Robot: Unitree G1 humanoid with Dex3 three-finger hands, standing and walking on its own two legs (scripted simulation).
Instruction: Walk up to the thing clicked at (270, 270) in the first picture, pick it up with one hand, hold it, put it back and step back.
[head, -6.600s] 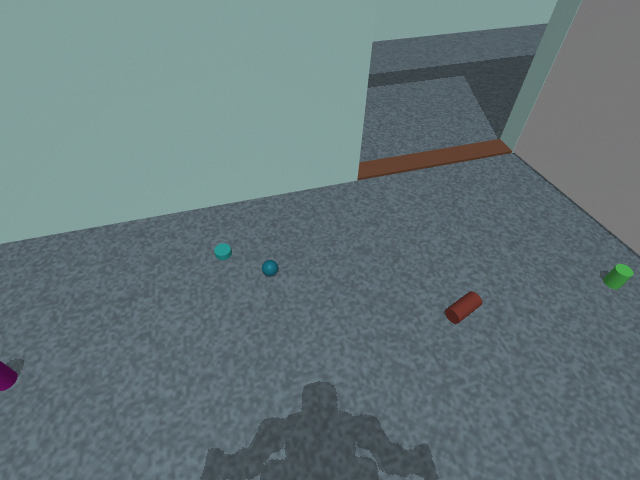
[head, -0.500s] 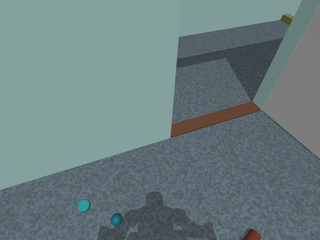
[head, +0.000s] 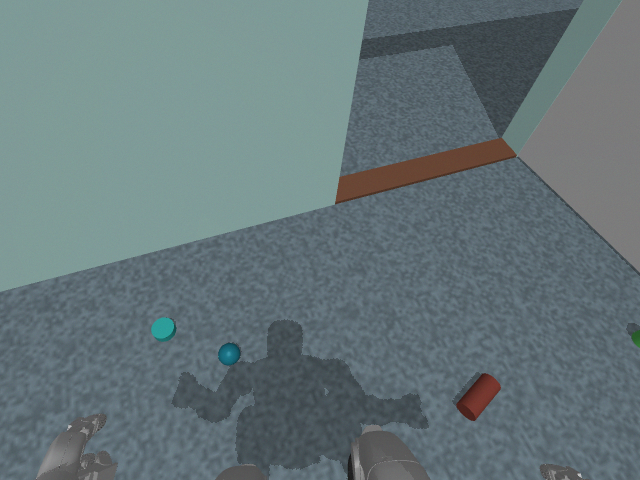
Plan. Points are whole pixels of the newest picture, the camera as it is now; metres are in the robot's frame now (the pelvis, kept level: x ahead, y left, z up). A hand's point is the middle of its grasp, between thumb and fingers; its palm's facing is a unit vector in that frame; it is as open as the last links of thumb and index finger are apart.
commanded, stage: walk up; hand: left
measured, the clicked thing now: (229, 354) +0.48 +0.21 -0.71
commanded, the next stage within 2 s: stand in 1.74 s
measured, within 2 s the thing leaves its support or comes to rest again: neither
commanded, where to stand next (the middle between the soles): +0.13 -0.03 m, yaw +0 degrees
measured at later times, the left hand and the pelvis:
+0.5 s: hand out of the picture +0.00 +0.23 -0.12, palm faces -0.08 -0.91 -0.41, open 7.4 cm; pelvis -0.12 -0.03 +0.02, yaw -4 degrees
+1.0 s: hand out of the picture -0.18 +0.24 -0.14, palm faces -0.07 -0.93 -0.36, open 7.4 cm; pelvis -0.25 -0.03 +0.02, yaw -4 degrees
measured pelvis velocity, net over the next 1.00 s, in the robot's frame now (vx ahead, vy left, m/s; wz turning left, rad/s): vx -0.25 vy -0.03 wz -0.08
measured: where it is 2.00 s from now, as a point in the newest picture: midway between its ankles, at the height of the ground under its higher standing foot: outside the picture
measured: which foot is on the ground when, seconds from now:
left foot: down 0.00-0.36, up 0.38-0.66, down 0.68-1.00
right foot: up 0.00-0.32, down 0.34-0.70, up 0.72-0.98, down 1.00-1.00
